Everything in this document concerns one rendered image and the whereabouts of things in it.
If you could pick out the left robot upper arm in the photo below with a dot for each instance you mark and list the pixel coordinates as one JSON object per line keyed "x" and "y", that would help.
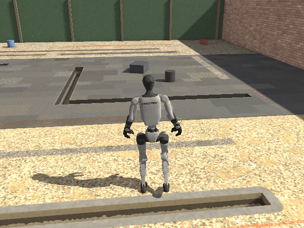
{"x": 132, "y": 109}

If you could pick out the right robot upper arm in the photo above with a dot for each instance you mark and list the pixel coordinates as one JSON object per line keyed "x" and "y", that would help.
{"x": 168, "y": 107}

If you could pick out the robot right hand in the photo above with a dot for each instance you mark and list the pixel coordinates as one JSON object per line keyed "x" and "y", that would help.
{"x": 179, "y": 130}

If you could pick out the robot left forearm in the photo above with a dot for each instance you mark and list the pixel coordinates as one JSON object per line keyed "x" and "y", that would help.
{"x": 128, "y": 124}

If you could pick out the robot right forearm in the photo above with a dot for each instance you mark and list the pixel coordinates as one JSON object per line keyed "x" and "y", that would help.
{"x": 175, "y": 122}

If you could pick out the robot torso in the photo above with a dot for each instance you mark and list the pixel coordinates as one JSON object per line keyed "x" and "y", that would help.
{"x": 150, "y": 108}

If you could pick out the left robot foot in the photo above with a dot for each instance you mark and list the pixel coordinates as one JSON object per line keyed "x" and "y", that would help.
{"x": 143, "y": 189}

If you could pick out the robot left hand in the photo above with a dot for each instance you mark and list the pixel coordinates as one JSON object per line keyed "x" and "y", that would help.
{"x": 125, "y": 133}

